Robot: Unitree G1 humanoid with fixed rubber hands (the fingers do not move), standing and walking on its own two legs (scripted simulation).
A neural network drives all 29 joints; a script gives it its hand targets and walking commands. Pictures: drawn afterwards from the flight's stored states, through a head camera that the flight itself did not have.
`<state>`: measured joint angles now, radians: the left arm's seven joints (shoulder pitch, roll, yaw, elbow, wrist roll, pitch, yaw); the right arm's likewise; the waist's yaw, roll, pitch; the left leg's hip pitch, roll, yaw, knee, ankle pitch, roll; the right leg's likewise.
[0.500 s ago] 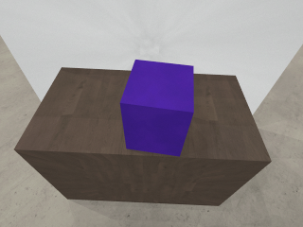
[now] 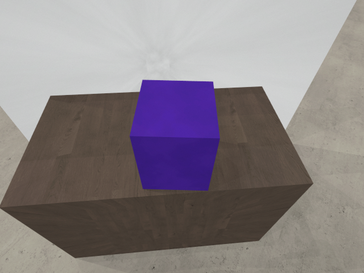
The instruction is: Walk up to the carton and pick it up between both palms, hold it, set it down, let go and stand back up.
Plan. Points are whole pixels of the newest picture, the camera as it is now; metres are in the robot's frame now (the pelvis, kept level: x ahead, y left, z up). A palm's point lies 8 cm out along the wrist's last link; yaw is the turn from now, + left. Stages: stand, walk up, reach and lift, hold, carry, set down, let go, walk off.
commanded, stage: walk up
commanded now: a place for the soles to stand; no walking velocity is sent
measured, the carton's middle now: (176, 137) +0.48 +0.03 -0.03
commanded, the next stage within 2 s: reach and lift in 0.54 s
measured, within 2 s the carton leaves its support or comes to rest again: neither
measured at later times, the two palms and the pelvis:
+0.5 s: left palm out of the picture +0.01 +0.23 -0.14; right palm out of the picture +0.00 -0.26 -0.14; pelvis +0.00 -0.01 +0.00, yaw -4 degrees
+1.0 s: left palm out of the picture +0.12 +0.23 -0.11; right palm out of the picture +0.14 -0.27 -0.11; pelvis -0.02 -0.04 -0.02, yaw +3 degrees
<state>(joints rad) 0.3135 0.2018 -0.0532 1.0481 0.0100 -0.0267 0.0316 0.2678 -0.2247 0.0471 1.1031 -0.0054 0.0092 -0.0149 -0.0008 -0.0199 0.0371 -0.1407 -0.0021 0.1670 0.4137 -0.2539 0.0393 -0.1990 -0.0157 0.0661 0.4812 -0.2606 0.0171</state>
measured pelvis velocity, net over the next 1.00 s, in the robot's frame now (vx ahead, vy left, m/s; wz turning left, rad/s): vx -0.02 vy -0.04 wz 0.05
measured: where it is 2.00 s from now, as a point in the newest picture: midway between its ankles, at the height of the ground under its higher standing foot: outside the picture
